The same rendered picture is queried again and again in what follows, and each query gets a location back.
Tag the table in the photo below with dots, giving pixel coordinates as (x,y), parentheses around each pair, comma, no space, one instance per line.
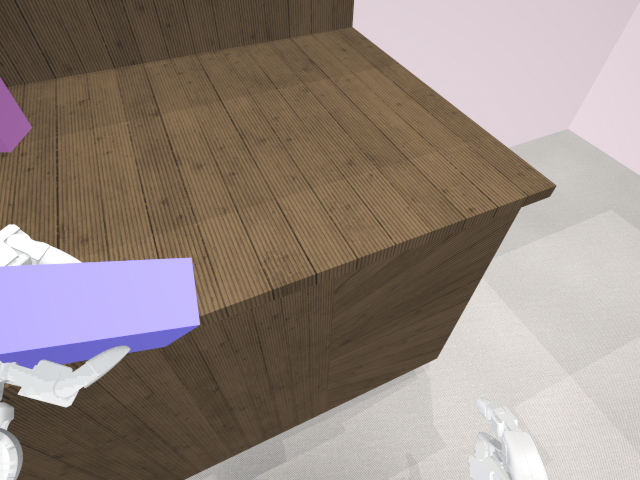
(338,211)

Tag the sponge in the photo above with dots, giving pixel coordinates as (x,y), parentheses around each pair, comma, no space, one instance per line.
(72,312)

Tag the robot right hand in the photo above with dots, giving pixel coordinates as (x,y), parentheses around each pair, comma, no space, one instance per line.
(516,458)

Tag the robot left hand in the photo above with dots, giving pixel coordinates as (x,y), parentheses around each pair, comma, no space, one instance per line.
(48,381)

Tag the robot left forearm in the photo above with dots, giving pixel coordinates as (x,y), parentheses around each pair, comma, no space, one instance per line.
(11,455)

